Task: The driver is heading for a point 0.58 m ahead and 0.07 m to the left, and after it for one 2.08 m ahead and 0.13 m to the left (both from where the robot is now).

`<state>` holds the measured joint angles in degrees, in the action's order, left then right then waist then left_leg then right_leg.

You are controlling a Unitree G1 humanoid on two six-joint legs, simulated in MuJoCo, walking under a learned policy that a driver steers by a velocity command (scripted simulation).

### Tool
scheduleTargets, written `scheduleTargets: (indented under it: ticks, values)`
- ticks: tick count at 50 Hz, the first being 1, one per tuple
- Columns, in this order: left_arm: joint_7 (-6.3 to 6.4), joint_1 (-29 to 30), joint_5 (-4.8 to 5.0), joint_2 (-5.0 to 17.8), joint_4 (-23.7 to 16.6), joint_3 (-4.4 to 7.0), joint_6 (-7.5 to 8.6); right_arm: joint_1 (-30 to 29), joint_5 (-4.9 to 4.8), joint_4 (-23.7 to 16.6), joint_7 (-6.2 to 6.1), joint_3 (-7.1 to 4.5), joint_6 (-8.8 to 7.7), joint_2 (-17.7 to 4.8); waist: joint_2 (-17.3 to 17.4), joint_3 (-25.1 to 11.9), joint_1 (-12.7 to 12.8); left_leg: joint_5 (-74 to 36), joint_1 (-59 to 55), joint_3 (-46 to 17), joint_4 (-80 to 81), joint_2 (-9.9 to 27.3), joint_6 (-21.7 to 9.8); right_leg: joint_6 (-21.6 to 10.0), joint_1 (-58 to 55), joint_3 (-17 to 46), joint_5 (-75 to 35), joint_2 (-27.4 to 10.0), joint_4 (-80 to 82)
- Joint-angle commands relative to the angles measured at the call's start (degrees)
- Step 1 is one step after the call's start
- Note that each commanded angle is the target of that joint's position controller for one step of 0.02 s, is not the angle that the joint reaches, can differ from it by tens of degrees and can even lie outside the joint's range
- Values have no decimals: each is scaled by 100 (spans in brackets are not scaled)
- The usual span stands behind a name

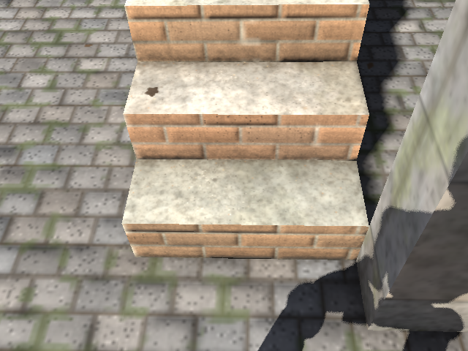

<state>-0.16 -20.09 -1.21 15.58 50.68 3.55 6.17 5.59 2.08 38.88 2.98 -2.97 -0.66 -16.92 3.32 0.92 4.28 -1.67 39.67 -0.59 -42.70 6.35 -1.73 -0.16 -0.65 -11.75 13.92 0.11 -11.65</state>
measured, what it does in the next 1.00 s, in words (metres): walks ahead: left foot, then right foot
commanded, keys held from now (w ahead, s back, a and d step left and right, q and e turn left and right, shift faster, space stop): w+q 0.34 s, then w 0.08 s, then w+e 0.20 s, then e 0.38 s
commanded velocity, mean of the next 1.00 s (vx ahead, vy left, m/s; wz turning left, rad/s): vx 0.40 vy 0.00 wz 0.11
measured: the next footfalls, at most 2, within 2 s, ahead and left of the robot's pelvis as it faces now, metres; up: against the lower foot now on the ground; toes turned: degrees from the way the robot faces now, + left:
left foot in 0.12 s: +0.23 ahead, +0.12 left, +0.00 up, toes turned +9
right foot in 0.64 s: +0.52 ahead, +0.00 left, +0.00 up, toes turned +11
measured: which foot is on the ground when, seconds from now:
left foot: up 0.00-0.10, down 0.12-0.64, up 0.66-1.00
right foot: down 0.00-0.12, up 0.14-0.62, down 0.64-1.00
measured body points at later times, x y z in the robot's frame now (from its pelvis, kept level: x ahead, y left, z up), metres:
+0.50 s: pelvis +0.26 +0.06 +0.00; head +0.29 +0.08 +0.45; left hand +0.36 +0.34 -0.11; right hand +0.36 -0.20 -0.12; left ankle +0.19 +0.11 -0.74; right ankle +0.44 -0.06 -0.70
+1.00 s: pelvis +0.42 +0.05 +0.00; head +0.47 +0.03 +0.44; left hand +0.47 +0.33 -0.13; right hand +0.56 -0.19 -0.14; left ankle +0.44 +0.20 -0.70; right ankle +0.48 +0.00 -0.74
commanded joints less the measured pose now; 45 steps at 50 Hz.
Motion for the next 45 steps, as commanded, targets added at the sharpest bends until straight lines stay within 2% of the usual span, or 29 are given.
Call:
scheduleTargets:
  ticks: [1,3,4,5,6,7,8,9,10,11,12,13,14,16,21,23,25,27,30,31,32,33,34,35,36,37,38,40,45]
  values:
    - [5,-28,-46,629,-232,100,-7,-523,68,-460,205,22,59,-79,-897,447,-46,-22,-587,459,672,-155,-173,-570,380,93,-1686,-1330,408]
    - [47,-126,-62,811,-203,147,-125,-561,99,-488,202,-30,17,-224,-920,334,-106,792,-705,578,903,-361,-343,-517,-120,17,-2506,-1508,-100]
    - [34,-98,-78,1059,-219,212,-165,-366,117,-463,176,-84,-21,-349,-1027,163,-235,1429,-937,734,883,-627,-462,-477,-352,-56,-3453,-1521,-703]
    - [62,-173,-82,1046,-232,228,-219,13,224,-393,126,-159,-86,-444,-894,-134,-414,1497,-1380,742,1017,-830,-656,-469,-406,-106,-4272,-1542,-1594]
    - [79,-216,-45,1080,-243,214,-242,974,266,-77,18,-229,-147,-503,-657,-681,-827,1272,-2451,825,1384,-1108,-859,-370,-162,-258,-4340,-1399,-2967]
    - [63,-420,-10,755,-455,110,-233,1864,306,122,-66,-398,-186,-1041,44,-1518,-1073,1973,-4291,-622,1456,-97,-1277,-155,1370,-289,-2704,-1211,-4800]
    - [-66,-471,-89,272,-858,2,-199,1728,92,29,-118,-575,-171,-1749,1435,-1975,-726,1852,-5809,-3611,2036,1290,-2007,125,3836,194,1967,-99,-6489]
    - [-75,184,-139,610,-886,60,-176,1894,-25,-32,-164,-552,-119,-1605,558,-1913,-1037,1599,-5857,-3965,2471,1217,-1859,35,4481,1229,1622,-172,-6796]
    - [-51,555,-42,629,-965,39,-141,1649,-84,25,-230,-479,-117,-1315,40,-1109,-957,978,-5162,-2920,2396,1039,-1663,6,4528,1319,878,-487,-6536]
    - [34,574,-63,458,-907,-35,-146,1313,-102,-8,-234,-388,-79,-982,-237,-657,-704,437,-4363,-2405,2465,779,-1465,2,4204,1268,580,-609,-6118]
    - [80,434,-122,468,-845,-35,-245,1099,-157,-7,-236,-318,-120,-763,-210,-415,-460,-25,-3747,-2053,2616,558,-1347,56,3862,1307,551,-726,-5817]
    - [90,287,-173,512,-821,-35,-360,951,-213,-25,-223,-251,-140,-612,-141,-441,-308,-67,-3344,-1841,2737,385,-1315,100,3463,1349,606,-771,-5629]
    - [25,123,-170,523,-766,-23,-429,974,-190,-4,-219,-219,-212,-556,-77,-467,-247,-162,-3117,-1724,2813,287,-1351,136,3235,1343,597,-766,-5437]
    - [-32,273,-161,401,-808,-47,-476,1088,-154,90,-216,-252,-297,-689,-50,-313,-233,-161,-2850,-1612,2975,155,-1426,224,3243,1269,356,-693,-5030]
    - [-53,1330,-114,304,-1117,-90,-420,1632,-180,337,-160,-246,-324,-657,1,8,-653,-29,-3203,-1371,3203,-5,-1223,367,3679,1186,-926,-673,-3501]
    - [-86,1578,-60,214,-1172,-137,-379,1771,-151,443,-153,-215,-369,-599,26,14,-783,-272,-3359,-1169,3172,2,-1089,307,3487,1096,-1285,-596,-2944]
    - [-64,1790,12,282,-1170,-149,-349,1891,-114,529,-166,-166,-431,-534,72,38,-871,-660,-3552,-1017,3111,51,-996,190,3290,1073,-1333,-527,-2653]
    - [-105,1865,-40,343,-1160,-141,-299,1860,-50,556,-192,-169,-417,-589,18,21,-847,-1276,-3820,-986,2922,220,-922,-34,3166,1040,-1088,-439,-2409]
    - [-86,1438,-36,441,-1028,-101,-219,1633,-32,616,-251,-176,-438,-686,-6,-45,-524,-2565,-3973,-809,2373,341,-750,-378,2410,975,-469,-135,-2092]
    - [-15,752,-73,458,-820,-72,-186,1645,-48,659,-232,-190,-432,-692,-116,-218,-218,-3059,-3991,-696,1769,238,-600,-525,1841,954,-564,-31,-1713]
    - [37,62,-152,509,-580,-49,-130,1581,-74,668,-244,-141,-426,-562,-350,-527,89,-3060,-3852,-446,802,-26,-437,-645,1052,1068,-1026,-88,-1293]
    - [81,-373,-238,1205,-490,117,-72,1942,-214,465,-249,-11,-471,-171,-1270,-1037,-126,-1366,-2637,-136,-625,-582,-95,-1091,-301,2528,-2932,-1235,-1525]
    - [46,-491,-136,1397,-419,238,-130,2255,-275,619,-292,-27,-429,-146,-1991,-1304,-129,2651,-1711,216,-2240,-1421,114,-1922,-697,3923,-4968,-2107,-1209]
    - [-46,-245,105,992,-450,119,-137,2062,-109,647,-322,-47,-373,-316,-1156,-1063,-339,2993,-1510,-261,-2573,-1160,129,-1876,-342,3804,-5615,-1936,-1098]
    - [-96,278,98,696,-511,60,-175,1895,-79,714,-289,-6,-361,-249,-658,-830,-427,2555,-1275,-364,-2730,-932,197,-1830,-146,3415,-5771,-1807,-1097]
    - [-83,661,65,487,-600,-11,-179,1611,-61,691,-301,13,-321,-220,-476,-678,-476,2293,-1299,-373,-2572,-741,267,-1689,170,2985,-6052,-1576,-1015]
    - [-48,789,115,495,-571,-18,-212,1433,-36,628,-328,10,-274,-297,-486,-551,-515,2110,-1347,-347,-2402,-621,349,-1498,388,2723,-5964,-1338,-918]
    - [-52,690,107,687,-445,29,-257,1505,8,668,-318,50,-160,-239,-610,-706,-570,2065,-1609,-194,-2142,-680,443,-1272,534,2405,-6258,-1093,-954]
    - [-4,513,41,867,-287,101,-424,1258,-69,616,-323,110,-6,-100,-837,-768,-502,2141,-1706,-27,-1203,-791,481,-1086,832,2355,-5798,-896,-1005]
Over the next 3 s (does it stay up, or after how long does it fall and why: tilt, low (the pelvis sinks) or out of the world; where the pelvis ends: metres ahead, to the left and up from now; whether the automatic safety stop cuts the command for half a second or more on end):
stays up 0.41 0.05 0.00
